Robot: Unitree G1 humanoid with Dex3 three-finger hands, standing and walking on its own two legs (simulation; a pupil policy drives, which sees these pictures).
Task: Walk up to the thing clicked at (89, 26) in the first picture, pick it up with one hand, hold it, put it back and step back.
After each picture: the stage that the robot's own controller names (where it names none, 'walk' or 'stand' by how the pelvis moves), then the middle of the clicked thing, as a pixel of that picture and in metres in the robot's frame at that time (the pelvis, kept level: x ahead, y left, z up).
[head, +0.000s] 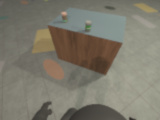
stand; (88, 26) +0.93 +0.11 +0.00
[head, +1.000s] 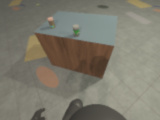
walk; (76, 30) +0.80 +0.25 +0.01
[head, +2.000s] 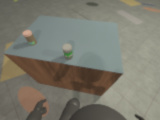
stand; (67, 52) +0.44 +0.22 +0.04
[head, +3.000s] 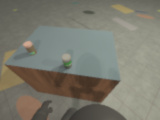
stand; (67, 61) +0.41 +0.21 +0.00
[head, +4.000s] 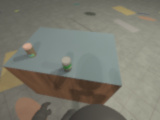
stand; (66, 64) +0.38 +0.20 +0.00
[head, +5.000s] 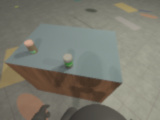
stand; (68, 61) +0.40 +0.20 +0.00
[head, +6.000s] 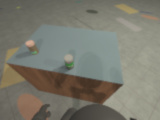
stand; (69, 62) +0.39 +0.19 +0.00
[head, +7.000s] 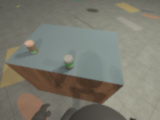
stand; (68, 62) +0.39 +0.19 +0.00
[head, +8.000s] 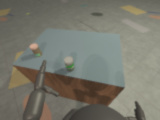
rise first; (69, 64) +0.38 +0.21 +0.01
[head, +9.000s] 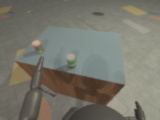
go down; (71, 61) +0.40 +0.21 +0.01
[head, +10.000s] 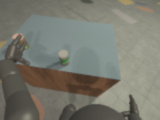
go down; (64, 58) +0.40 +0.20 +0.02
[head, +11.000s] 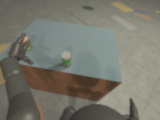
go down; (66, 59) +0.40 +0.19 +0.02
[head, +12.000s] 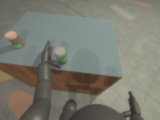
close in; (61, 56) +0.39 +0.21 +0.05
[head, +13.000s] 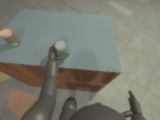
close; (61, 50) +0.43 +0.20 +0.06
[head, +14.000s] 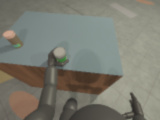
lift; (61, 56) +0.38 +0.20 +0.07
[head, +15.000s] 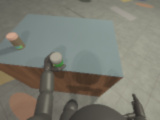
lift; (57, 61) +0.34 +0.22 +0.07
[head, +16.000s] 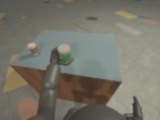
lift; (65, 55) +0.32 +0.18 +0.19
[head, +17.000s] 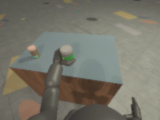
hold; (67, 56) +0.33 +0.17 +0.18
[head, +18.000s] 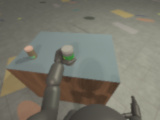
crouch; (68, 55) +0.35 +0.16 +0.17
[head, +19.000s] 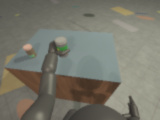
crouch; (62, 47) +0.40 +0.21 +0.17
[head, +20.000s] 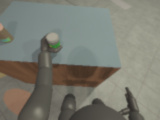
lower; (54, 43) +0.46 +0.23 +0.08
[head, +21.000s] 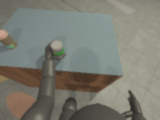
lower; (58, 50) +0.42 +0.22 +0.07
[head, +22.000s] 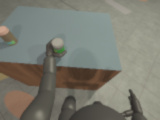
lower; (59, 48) +0.44 +0.21 +0.07
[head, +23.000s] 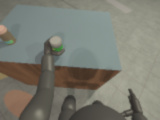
lower; (57, 46) +0.45 +0.22 +0.08
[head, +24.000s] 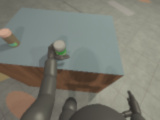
open; (60, 50) +0.43 +0.21 +0.07
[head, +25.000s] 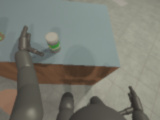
sink last; (53, 43) +0.45 +0.21 +0.09
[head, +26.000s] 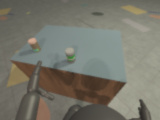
sink last; (70, 55) +0.44 +0.21 +0.05
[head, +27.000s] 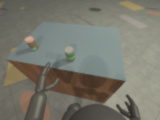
stand; (69, 54) +0.44 +0.21 +0.04
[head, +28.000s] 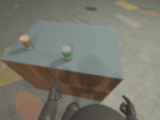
stand; (67, 54) +0.44 +0.21 +0.05
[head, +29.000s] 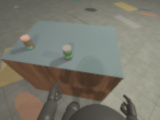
stand; (67, 53) +0.45 +0.21 +0.06
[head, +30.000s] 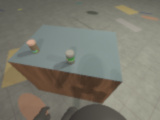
stand; (70, 57) +0.45 +0.20 +0.01
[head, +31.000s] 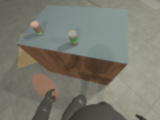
walk; (73, 38) +0.55 +0.20 +0.02
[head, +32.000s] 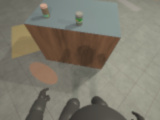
walk; (79, 19) +0.82 +0.18 +0.02
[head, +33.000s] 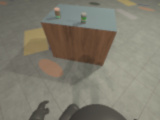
stand; (83, 18) +1.04 +0.20 +0.02
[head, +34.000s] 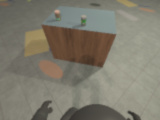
stand; (83, 20) +1.03 +0.20 +0.00
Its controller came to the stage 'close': yes
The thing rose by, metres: 0.20
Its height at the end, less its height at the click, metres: +0.00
